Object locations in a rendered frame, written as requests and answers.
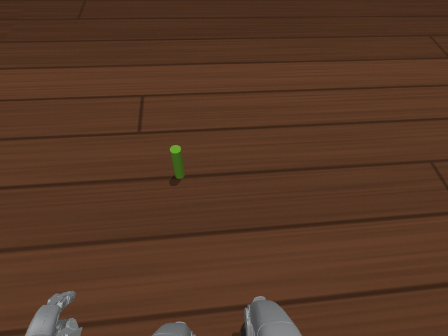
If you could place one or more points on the can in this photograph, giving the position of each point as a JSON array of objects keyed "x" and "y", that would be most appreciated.
[{"x": 177, "y": 161}]

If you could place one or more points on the left robot hand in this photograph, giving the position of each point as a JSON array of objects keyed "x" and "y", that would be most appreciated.
[{"x": 46, "y": 319}]

